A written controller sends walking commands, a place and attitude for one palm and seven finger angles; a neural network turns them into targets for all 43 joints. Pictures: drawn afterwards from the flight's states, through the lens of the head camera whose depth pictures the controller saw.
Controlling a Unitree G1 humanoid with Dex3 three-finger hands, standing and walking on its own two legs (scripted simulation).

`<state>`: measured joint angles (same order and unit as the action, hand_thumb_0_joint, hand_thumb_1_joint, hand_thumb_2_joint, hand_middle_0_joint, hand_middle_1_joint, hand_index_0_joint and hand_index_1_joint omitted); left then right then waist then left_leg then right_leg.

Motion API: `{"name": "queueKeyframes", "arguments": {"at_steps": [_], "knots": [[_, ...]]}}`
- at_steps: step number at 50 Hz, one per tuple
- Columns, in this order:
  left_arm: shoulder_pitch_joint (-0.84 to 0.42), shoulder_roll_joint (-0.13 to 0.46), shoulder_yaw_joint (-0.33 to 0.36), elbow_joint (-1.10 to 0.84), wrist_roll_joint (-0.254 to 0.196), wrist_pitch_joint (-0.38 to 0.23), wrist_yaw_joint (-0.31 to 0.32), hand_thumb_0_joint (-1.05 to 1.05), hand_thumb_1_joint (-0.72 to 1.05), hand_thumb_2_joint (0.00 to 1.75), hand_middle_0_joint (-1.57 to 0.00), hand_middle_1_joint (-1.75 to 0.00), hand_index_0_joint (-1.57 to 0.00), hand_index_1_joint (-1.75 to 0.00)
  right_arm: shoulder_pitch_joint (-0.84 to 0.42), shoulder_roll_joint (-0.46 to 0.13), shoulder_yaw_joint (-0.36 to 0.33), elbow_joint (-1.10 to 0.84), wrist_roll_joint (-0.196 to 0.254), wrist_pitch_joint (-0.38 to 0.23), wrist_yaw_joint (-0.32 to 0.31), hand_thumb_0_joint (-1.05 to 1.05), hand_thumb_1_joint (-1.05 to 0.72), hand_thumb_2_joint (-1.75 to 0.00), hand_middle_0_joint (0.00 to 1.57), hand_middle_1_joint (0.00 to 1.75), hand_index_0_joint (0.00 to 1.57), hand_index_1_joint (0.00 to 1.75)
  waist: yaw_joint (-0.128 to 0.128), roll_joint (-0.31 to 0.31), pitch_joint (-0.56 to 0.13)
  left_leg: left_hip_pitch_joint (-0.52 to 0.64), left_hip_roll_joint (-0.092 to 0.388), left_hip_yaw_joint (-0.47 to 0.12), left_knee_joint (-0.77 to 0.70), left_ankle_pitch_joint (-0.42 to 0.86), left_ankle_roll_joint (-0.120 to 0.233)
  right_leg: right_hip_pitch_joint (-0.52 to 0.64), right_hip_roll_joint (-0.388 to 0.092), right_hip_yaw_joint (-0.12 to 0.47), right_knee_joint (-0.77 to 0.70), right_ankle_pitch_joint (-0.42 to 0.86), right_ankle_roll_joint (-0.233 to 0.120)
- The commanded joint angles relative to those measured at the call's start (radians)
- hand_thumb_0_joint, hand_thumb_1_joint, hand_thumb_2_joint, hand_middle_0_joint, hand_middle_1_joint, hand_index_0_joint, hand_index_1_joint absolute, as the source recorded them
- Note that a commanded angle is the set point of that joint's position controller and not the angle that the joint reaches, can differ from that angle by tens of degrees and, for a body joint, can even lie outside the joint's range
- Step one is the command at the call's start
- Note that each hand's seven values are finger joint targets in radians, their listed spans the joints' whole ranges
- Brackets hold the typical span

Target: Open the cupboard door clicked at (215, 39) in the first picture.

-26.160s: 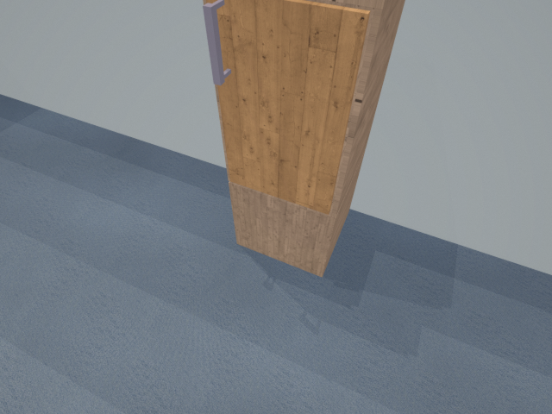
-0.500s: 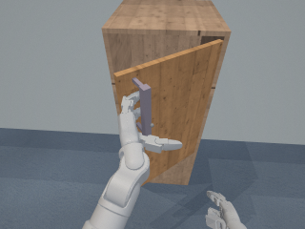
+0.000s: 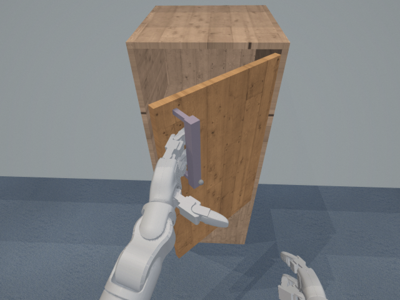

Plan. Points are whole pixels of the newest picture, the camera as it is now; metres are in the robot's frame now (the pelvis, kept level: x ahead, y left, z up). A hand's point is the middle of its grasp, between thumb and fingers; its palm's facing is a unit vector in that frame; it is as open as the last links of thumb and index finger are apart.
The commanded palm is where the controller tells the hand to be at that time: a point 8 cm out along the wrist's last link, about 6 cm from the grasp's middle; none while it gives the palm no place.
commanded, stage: slide the hand sideways off the handle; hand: left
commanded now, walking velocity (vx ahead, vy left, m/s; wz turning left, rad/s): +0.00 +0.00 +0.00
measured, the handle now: (187, 150) +0.36 +0.06 +0.15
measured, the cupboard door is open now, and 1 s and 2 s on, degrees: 43 43 43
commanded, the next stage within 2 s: draw the hand back to the body in 0.82 s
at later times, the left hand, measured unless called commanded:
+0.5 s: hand (170, 201) +0.24 +0.07 +0.15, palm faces -0.02 -1.00 -0.02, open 16.3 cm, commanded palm +0.20 +0.12 +0.15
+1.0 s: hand (149, 221) +0.20 +0.10 +0.15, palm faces -0.02 -1.00 -0.03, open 16.3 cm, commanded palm +0.17 +0.16 +0.15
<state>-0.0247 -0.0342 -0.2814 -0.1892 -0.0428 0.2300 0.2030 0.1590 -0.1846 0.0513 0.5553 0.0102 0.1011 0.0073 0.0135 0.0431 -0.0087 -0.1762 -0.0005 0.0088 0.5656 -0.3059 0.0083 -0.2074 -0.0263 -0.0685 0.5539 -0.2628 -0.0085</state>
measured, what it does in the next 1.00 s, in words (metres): stands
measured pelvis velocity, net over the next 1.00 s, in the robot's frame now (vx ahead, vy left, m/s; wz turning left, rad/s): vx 0.02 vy -0.01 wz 0.01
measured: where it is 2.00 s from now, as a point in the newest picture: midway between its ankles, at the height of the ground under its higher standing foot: outside the picture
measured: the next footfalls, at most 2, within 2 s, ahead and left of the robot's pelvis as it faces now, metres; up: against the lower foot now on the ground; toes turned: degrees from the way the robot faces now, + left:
none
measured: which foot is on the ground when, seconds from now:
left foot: down 0.00-1.00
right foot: down 0.00-1.00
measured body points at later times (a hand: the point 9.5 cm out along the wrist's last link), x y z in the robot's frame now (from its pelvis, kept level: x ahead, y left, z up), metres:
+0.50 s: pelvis +0.02 -0.02 +0.00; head -0.01 -0.04 +0.45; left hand +0.24 +0.13 +0.15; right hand +0.24 -0.21 -0.06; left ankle +0.01 +0.11 -0.73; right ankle +0.03 -0.12 -0.73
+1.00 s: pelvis +0.02 -0.01 +0.00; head -0.01 -0.03 +0.44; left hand +0.20 +0.15 +0.15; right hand +0.22 -0.21 -0.06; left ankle +0.01 +0.11 -0.73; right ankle +0.03 -0.12 -0.73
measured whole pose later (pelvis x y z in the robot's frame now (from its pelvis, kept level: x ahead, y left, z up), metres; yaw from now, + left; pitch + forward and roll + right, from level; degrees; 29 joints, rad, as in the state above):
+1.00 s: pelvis +0.02 -0.01 +0.00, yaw +1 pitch -3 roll -1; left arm 0.54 0.14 -0.09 -0.64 -0.13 0.11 -0.05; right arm 0.23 -0.21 0.06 0.49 0.02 -0.10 -0.03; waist 0.04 0.06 -0.03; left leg -0.20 0.02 -0.02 0.61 -0.36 -0.01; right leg -0.22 -0.01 -0.09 0.59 -0.32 -0.02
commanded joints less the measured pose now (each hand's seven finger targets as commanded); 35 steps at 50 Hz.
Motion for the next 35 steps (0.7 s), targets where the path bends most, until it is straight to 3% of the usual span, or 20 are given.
{"name": "queueKeyframes", "arguments": {"at_steps": [1, 3, 9, 11, 12, 15, 17, 22, 25, 31, 33, 35], "knots": [[-0.249, 0.001, 0.027, -0.276, 0.035, -0.068, 0.005, 0.00, -0.50, 0.30, -0.15, -0.30, -0.15, -0.30, -0.208, -0.063, -0.018, -0.210, -0.002, -0.049, -0.001, 0.00, -0.90, -0.90, 0.20, 0.30, 0.20, 0.30, 0.025, -0.107, -0.115, -0.014, -0.014, -0.021, -0.115, 0.087, 0.016, 0.027, 0.022, 0.025, -0.146, -0.016, -0.031], [-0.208, 0.048, 0.069, -0.294, 0.029, -0.070, -0.008, 0.00, -0.50, 0.30, -0.15, -0.30, -0.15, -0.30, -0.221, -0.061, -0.016, -0.216, -0.001, -0.042, -0.008, 0.00, -0.90, -0.90, 0.20, 0.30, 0.20, 0.30, 0.034, -0.110, -0.118, -0.006, -0.017, -0.010, -0.115, 0.087, 0.018, 0.043, 0.016, 0.042, -0.173, -0.030, -0.029], [-0.121, 0.064, 0.092, -0.354, -0.014, -0.061, -0.059, 0.00, -0.50, 0.30, -0.15, -0.30, -0.15, -0.30, -0.226, -0.060, -0.007, -0.229, 0.001, -0.044, -0.020, 0.00, -0.90, -0.90, 0.20, 0.30, 0.20, 0.30, 0.032, -0.091, -0.112, 0.013, -0.021, 0.001, -0.112, 0.108, 0.020, 0.060, 0.014, 0.052, -0.196, 0.001, -0.021], [-0.071, 0.072, 0.094, -0.394, -0.019, -0.068, -0.077, 0.00, -0.50, 0.30, -0.15, -0.30, -0.15, -0.30, -0.218, -0.063, -0.011, -0.238, 0.002, -0.052, -0.022, 0.00, -0.90, -0.90, 0.20, 0.30, 0.20, 0.30, 0.032, -0.110, -0.132, 0.023, -0.019, 0.003, -0.106, 0.134, 0.022, 0.074, 0.015, 0.052, -0.186, 0.041, -0.017], [-0.043, 0.071, 0.095, -0.411, -0.022, -0.071, -0.085, 0.00, -0.50, 0.30, -0.15, -0.30, -0.15, -0.30, -0.213, -0.065, -0.012, -0.238, 0.002, -0.057, -0.021, 0.00, -0.90, -0.90, 0.20, 0.30, 0.20, 0.30, 0.032, -0.080, -0.131, 0.032, -0.019, 0.001, -0.103, 0.153, 0.022, 0.072, 0.018, 0.045, -0.177, 0.076, -0.020], [0.054, 0.108, 0.124, -0.470, -0.030, -0.089, -0.111, 0.00, -0.50, 0.30, -0.15, -0.30, -0.15, -0.30, -0.191, -0.071, -0.015, -0.243, 0.003, -0.070, -0.021, 0.00, -0.90, -0.90, 0.20, 0.30, 0.20, 0.30, 0.035, -0.108, -0.164, 0.033, -0.014, 0.003, -0.099, 0.201, 0.023, 0.102, 0.020, 0.038, -0.144, 0.179, -0.014], [0.107, 0.131, 0.148, -0.464, -0.035, -0.093, -0.130, 0.00, -0.50, 0.30, -0.15, -0.30, -0.15, -0.30, -0.181, -0.074, -0.015, -0.237, 0.006, -0.075, -0.022, 0.00, -0.90, -0.90, 0.20, 0.30, 0.20, 0.30, 0.034, -0.094, -0.128, 0.019, -0.013, 0.003, -0.096, 0.202, 0.023, 0.090, 0.020, 0.039, -0.145, 0.191, -0.013], [0.172, 0.131, 0.133, -0.543, -0.043, -0.108, -0.165, 0.00, -0.50, 0.30, -0.15, -0.30, -0.15, -0.30, -0.168, -0.079, -0.016, -0.253, 0.010, -0.107, -0.026, 0.00, -0.90, -0.90, 0.20, 0.30, 0.20, 0.30, 0.025, -0.071, -0.093, 0.023, -0.011, -0.005, -0.086, 0.200, 0.024, 0.052, 0.025, 0.026, -0.133, 0.189, -0.010], [0.226, 0.173, 0.186, -0.578, -0.055, -0.119, -0.181, 0.00, -0.50, 0.30, -0.15, -0.30, -0.15, -0.30, -0.155, -0.083, -0.018, -0.251, 0.009, -0.126, -0.033, 0.00, -0.90, -0.90, 0.20, 0.30, 0.20, 0.30, 0.031, -0.071, -0.118, 0.024, -0.010, -0.004, -0.081, 0.218, 0.025, 0.069, 0.025, 0.025, -0.118, 0.222, -0.009], [0.331, 0.180, 0.197, -0.622, -0.072, -0.139, -0.216, 0.00, -0.50, 0.30, -0.15, -0.30, -0.15, -0.30, -0.122, -0.091, -0.021, -0.254, 0.015, -0.166, -0.034, 0.00, -0.90, -0.90, 0.20, 0.30, 0.20, 0.30, 0.028, -0.066, -0.112, 0.008, -0.008, -0.006, -0.069, 0.239, 0.023, 0.062, 0.026, 0.010, -0.091, 0.258, -0.006], [0.379, 0.194, 0.214, -0.636, -0.081, -0.143, -0.226, 0.00, -0.50, 0.30, -0.15, -0.30, -0.15, -0.30, -0.115, -0.093, -0.020, -0.254, 0.016, -0.179, -0.034, 0.00, -0.90, -0.90, 0.20, 0.30, 0.20, 0.30, 0.033, -0.038, -0.115, 0.002, -0.006, -0.008, -0.071, 0.243, 0.022, 0.063, 0.026, 0.002, -0.082, 0.263, -0.008], [0.404, 0.191, 0.207, -0.650, -0.082, -0.148, -0.239, 0.00, -0.50, 0.30, -0.15, -0.30, -0.15, -0.30, -0.105, -0.096, -0.021, -0.256, 0.017, -0.190, -0.034, 0.00, -0.90, -0.90, 0.20, 0.30, 0.20, 0.30, 0.030, -0.061, -0.110, -0.006, -0.006, -0.011, -0.067, 0.252, 0.021, 0.060, 0.028, -0.001, -0.073, 0.275, -0.007]]}}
